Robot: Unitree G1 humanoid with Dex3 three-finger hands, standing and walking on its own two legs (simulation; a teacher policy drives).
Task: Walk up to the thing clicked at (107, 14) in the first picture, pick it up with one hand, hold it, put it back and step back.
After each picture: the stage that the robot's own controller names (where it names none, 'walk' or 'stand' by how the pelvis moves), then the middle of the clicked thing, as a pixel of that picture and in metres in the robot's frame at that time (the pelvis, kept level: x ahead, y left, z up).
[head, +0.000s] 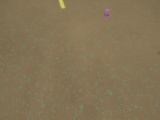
stand; (106, 13) +1.92 -0.29 -0.72
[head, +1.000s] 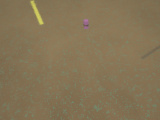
walk; (86, 24) +1.80 +0.10 -0.70
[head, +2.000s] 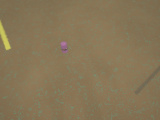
walk; (64, 47) +1.22 +0.29 -0.72
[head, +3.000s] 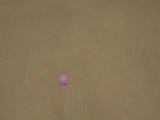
walk; (63, 81) +0.77 +0.21 -0.71
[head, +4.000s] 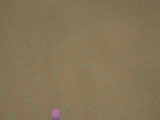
stand; (56, 115) +0.44 +0.17 -0.70
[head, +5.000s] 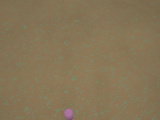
stand; (68, 115) +0.44 +0.11 -0.71
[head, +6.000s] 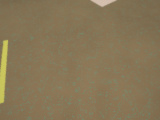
stand; out of the picture +0.42 +0.11 -0.73
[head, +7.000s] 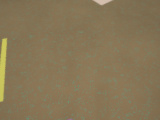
stand; out of the picture +0.42 +0.11 -0.73
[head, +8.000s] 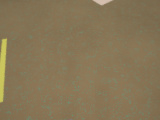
stand; out of the picture +0.42 +0.10 -0.73
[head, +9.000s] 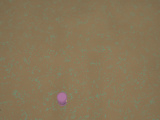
go down; (62, 99) +0.43 +0.12 -0.62
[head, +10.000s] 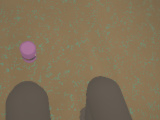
go down; (28, 52) +0.49 +0.18 -0.31
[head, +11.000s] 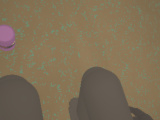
close in; (5, 38) +0.48 +0.20 -0.26
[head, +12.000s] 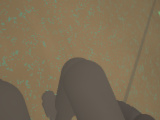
rest palm; out of the picture +0.47 +0.24 -0.24
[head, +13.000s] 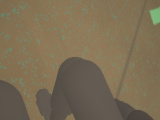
lift; out of the picture +0.46 +0.24 -0.25
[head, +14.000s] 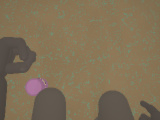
hold; (37, 86) +0.33 +0.20 -0.24
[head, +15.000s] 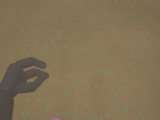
hold; out of the picture +0.39 +0.17 -0.70
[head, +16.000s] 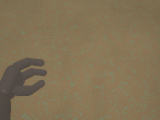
go down; out of the picture +0.38 +0.19 -0.70
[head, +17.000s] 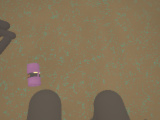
crouch; (33, 75) +0.43 +0.22 -0.43
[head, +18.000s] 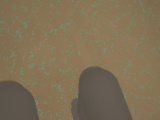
hold; out of the picture +0.41 +0.28 -0.28
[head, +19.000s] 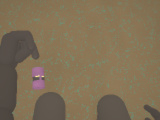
lower; (38, 78) +0.43 +0.24 -0.45
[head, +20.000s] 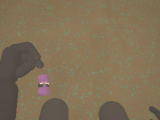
hold; (43, 85) +0.43 +0.24 -0.49
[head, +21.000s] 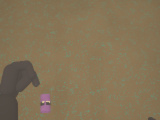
crouch; (45, 103) +0.41 +0.23 -0.62
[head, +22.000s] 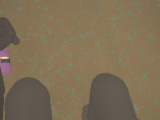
lower; (1, 61) +0.44 +0.29 -0.31
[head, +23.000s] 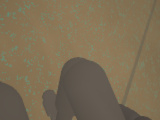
lower; out of the picture +0.39 +0.35 -0.26
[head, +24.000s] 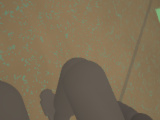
lower; out of the picture +0.38 +0.35 -0.26
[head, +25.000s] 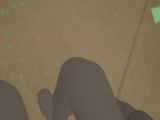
lower; out of the picture +0.37 +0.36 -0.26
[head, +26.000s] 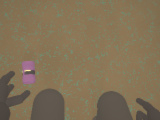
walk; (28, 72) +0.43 +0.29 -0.44
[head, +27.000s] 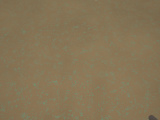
stand; out of the picture +0.38 +0.24 -0.68
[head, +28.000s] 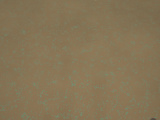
stand; out of the picture +0.38 +0.25 -0.68
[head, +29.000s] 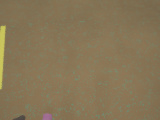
stand; out of the picture +0.39 +0.26 -0.70
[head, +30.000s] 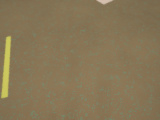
stand; out of the picture +0.40 +0.26 -0.75
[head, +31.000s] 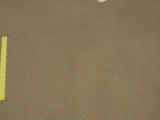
stand; out of the picture +0.37 +0.27 -0.75
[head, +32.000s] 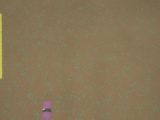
walk; (47, 110) +0.42 +0.24 -0.72
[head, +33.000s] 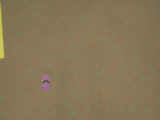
walk; (45, 82) +0.64 +0.30 -0.73
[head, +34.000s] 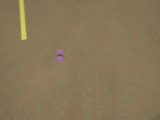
stand; (60, 56) +0.97 +0.33 -0.73
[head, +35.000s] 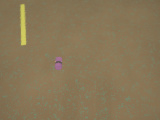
stand; (58, 63) +0.98 +0.27 -0.74
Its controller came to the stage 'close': yes
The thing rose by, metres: 0.25
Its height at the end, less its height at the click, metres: -0.02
